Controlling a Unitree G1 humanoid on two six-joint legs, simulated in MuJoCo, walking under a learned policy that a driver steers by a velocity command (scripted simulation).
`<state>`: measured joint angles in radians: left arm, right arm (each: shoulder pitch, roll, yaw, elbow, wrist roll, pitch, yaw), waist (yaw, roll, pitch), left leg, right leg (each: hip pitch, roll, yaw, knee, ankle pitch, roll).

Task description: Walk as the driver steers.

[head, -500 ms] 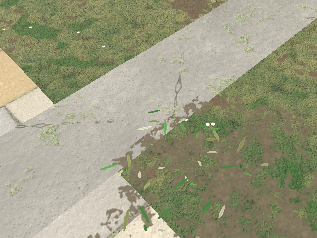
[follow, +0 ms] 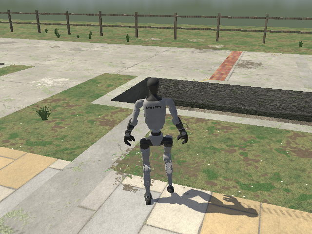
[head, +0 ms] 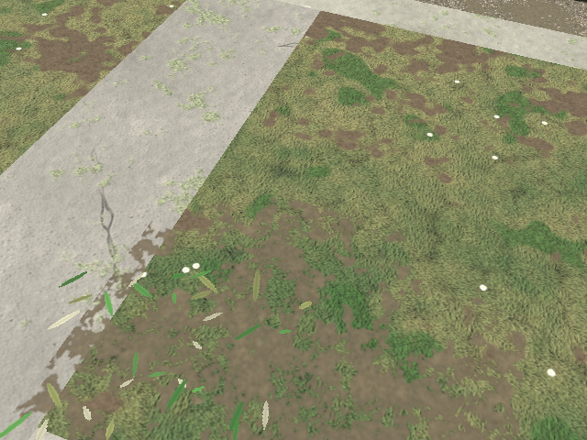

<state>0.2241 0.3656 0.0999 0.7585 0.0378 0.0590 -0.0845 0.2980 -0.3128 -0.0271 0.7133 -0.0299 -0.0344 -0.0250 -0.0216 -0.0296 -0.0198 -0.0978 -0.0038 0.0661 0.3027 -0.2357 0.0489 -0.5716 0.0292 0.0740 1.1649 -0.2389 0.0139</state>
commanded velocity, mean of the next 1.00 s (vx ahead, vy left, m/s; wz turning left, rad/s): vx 0.89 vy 0.00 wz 0.54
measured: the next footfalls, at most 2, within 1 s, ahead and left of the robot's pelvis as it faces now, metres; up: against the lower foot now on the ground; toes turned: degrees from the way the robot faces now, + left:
right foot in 0.28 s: +0.26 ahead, -0.17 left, +0.00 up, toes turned +4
left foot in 0.74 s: +0.64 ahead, +0.09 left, +0.00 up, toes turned +32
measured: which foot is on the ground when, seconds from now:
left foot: down 0.00-0.30, up 0.32-0.72, down 0.74-1.00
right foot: up 0.00-0.26, down 0.28-0.74, up 0.76-1.00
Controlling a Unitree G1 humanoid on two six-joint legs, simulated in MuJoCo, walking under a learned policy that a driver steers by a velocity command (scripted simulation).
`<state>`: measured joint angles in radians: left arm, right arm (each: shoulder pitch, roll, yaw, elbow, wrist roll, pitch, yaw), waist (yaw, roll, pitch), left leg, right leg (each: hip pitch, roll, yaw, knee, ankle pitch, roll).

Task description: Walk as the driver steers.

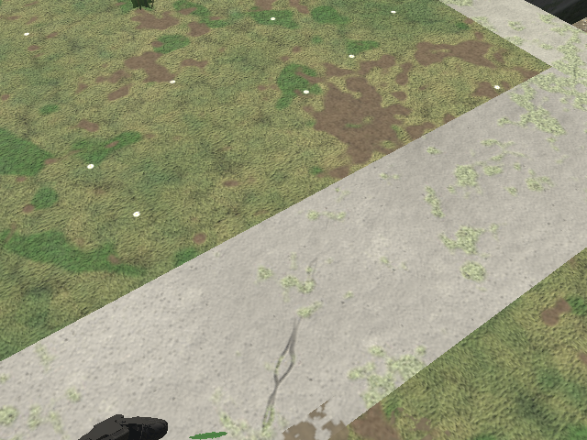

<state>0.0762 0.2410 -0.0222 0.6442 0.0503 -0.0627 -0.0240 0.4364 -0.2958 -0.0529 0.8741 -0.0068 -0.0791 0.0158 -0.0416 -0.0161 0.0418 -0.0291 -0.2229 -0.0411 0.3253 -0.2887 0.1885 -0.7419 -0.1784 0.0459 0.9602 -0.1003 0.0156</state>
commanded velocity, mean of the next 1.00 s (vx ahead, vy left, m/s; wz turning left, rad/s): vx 0.63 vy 0.00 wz -0.74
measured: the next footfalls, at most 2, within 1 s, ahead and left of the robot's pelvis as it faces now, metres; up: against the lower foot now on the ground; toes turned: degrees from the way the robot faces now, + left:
right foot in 0.20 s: +0.40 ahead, -0.11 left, +0.00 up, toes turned -8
left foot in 0.62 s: +0.86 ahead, -0.08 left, +0.00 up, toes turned -28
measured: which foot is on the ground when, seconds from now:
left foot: down 0.00-0.18, up 0.20-0.60, down 0.62-1.00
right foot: up 0.00-0.18, down 0.20-0.60, up 0.62-1.00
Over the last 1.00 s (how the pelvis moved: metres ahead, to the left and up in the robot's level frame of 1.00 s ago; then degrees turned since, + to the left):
0.68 0.11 -0.02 37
